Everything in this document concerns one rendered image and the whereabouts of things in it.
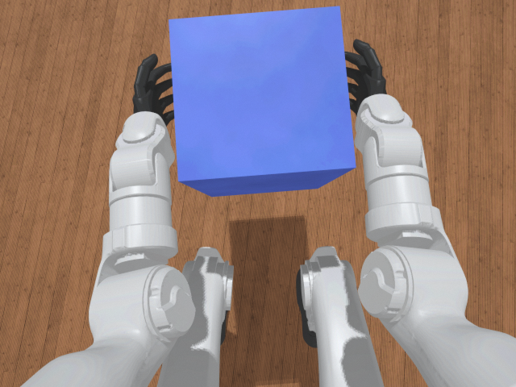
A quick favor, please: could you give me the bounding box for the robot left hand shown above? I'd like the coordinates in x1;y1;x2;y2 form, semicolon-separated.
132;54;174;126

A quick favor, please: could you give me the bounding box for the robot right hand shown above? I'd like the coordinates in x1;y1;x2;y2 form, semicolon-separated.
344;40;387;116

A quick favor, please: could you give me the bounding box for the left robot forearm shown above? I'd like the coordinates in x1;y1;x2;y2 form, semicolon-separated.
89;111;178;332

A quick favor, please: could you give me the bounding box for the robot left upper arm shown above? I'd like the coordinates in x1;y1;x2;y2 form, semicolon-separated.
20;264;196;387

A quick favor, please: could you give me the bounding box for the right robot shin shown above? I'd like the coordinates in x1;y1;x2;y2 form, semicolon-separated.
306;246;356;331

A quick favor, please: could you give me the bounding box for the right robot forearm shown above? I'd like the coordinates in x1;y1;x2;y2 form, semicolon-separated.
354;94;468;286

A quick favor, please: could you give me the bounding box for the robot right upper arm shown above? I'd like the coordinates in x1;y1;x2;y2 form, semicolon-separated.
358;245;516;387

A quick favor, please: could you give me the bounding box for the robot shin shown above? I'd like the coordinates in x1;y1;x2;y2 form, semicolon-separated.
306;246;356;331
182;247;226;321

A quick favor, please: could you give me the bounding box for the carton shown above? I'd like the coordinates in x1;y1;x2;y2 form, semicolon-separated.
169;6;356;197

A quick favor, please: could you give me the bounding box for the left robot shin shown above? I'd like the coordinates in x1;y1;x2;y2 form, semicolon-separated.
182;247;226;321

